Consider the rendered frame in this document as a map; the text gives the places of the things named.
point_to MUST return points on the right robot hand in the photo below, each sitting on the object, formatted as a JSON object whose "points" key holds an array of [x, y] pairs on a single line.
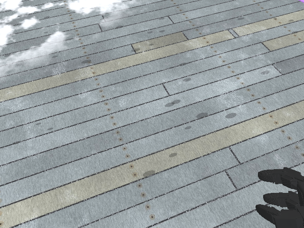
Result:
{"points": [[293, 217]]}

